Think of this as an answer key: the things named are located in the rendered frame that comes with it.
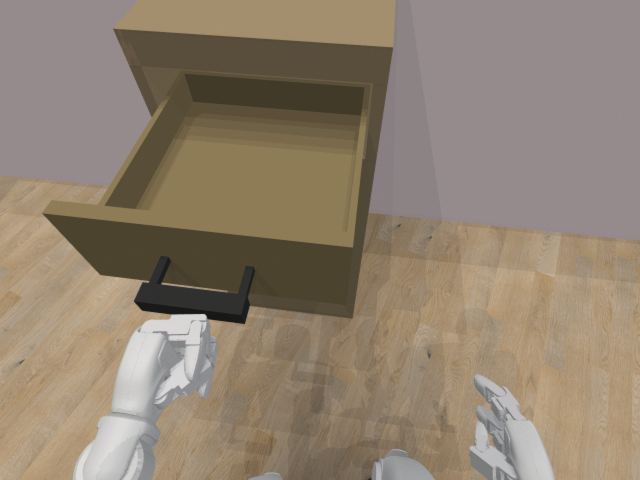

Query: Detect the cabinet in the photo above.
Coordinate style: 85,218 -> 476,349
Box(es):
113,0 -> 396,319

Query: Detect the robot right thigh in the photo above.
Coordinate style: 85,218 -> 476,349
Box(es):
372,456 -> 435,480

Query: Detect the robot right hand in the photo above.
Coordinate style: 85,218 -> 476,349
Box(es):
470,374 -> 555,480

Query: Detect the robot right shin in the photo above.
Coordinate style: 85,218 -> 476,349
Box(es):
384,449 -> 408,459

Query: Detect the drawer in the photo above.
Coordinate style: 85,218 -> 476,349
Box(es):
42,70 -> 370,305

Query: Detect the handle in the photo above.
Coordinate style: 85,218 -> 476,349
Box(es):
134,256 -> 255,324

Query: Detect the robot left hand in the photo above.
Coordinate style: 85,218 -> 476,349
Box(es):
111,314 -> 219,423

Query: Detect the robot left forearm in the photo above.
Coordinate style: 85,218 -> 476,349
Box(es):
73,413 -> 160,480

